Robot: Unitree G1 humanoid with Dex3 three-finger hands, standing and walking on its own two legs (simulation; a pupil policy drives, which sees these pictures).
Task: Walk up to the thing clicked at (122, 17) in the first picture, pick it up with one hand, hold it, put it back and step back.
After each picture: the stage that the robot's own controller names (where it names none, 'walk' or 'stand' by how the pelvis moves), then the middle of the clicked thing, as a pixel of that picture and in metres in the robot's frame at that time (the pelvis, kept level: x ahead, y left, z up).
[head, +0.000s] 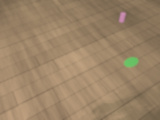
stand; (122, 17) +1.81 -0.57 -0.72
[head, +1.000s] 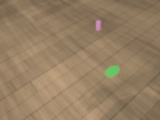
walk; (98, 25) +1.74 -0.11 -0.70
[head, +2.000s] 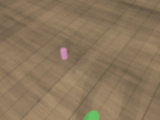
walk; (64, 53) +1.17 +0.23 -0.71
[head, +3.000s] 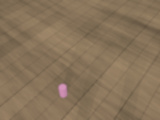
walk; (63, 90) +0.70 +0.19 -0.70
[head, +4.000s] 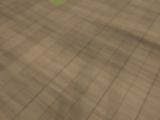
walk; out of the picture +0.42 +0.18 -0.70
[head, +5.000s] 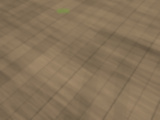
stand; out of the picture +0.33 +0.17 -0.72
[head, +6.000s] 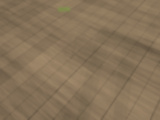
stand; out of the picture +0.34 +0.18 -0.73
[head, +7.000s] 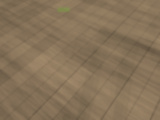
stand; out of the picture +0.34 +0.18 -0.73
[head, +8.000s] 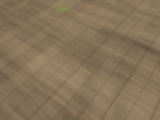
stand; out of the picture +0.32 +0.18 -0.73
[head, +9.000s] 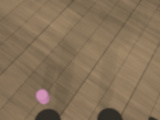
go down; (43, 96) +0.38 +0.19 -0.52
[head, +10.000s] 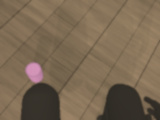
go down; (35, 73) +0.42 +0.21 -0.32
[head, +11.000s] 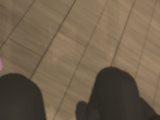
close in; out of the picture +0.39 +0.25 -0.23
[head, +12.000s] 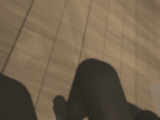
close; out of the picture +0.40 +0.26 -0.22
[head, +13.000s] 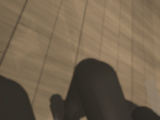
close; out of the picture +0.39 +0.27 -0.22
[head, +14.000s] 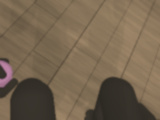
lift; out of the picture +0.32 +0.26 -0.10
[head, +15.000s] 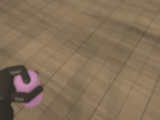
hold; (29, 89) +0.32 +0.17 +0.04
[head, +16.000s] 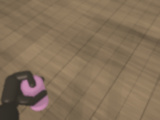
hold; (35, 93) +0.32 +0.17 +0.00
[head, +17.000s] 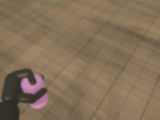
hold; (35, 91) +0.33 +0.17 +0.00
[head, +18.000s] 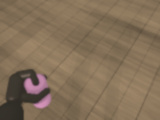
crouch; (38, 91) +0.33 +0.15 -0.02
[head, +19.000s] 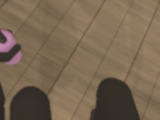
lower; (6, 48) +0.45 +0.21 -0.08
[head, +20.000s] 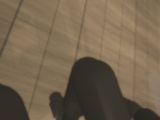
lower; out of the picture +0.42 +0.29 -0.22
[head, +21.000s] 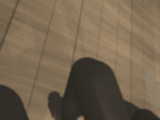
lower; out of the picture +0.42 +0.29 -0.22
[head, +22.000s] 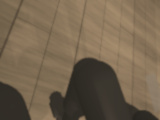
lower; out of the picture +0.41 +0.29 -0.22
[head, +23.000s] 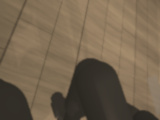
lower; out of the picture +0.40 +0.28 -0.22
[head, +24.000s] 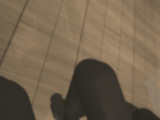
loosen; out of the picture +0.40 +0.26 -0.23
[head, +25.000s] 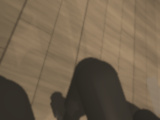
withdraw; out of the picture +0.40 +0.25 -0.22
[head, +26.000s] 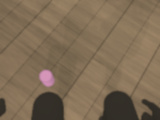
walk; (47, 78) +0.42 +0.19 -0.42
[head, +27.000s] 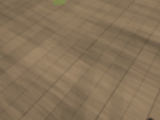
stand; out of the picture +0.35 +0.16 -0.66
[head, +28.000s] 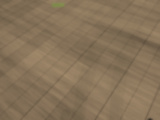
stand; out of the picture +0.36 +0.17 -0.67
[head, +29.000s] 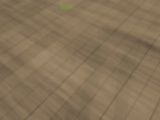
stand; out of the picture +0.36 +0.15 -0.71
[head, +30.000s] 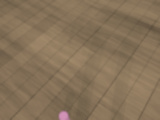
walk; (64, 118) +0.41 +0.16 -0.70
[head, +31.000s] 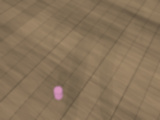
walk; (58, 93) +0.58 +0.14 -0.71
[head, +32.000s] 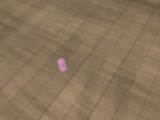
walk; (62, 64) +0.89 +0.25 -0.70
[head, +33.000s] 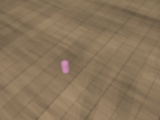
stand; (65, 66) +1.01 +0.17 -0.70
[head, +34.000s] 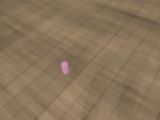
stand; (65, 67) +1.02 +0.18 -0.72
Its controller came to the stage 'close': yes
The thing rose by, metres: 0.71
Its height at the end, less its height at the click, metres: +0.00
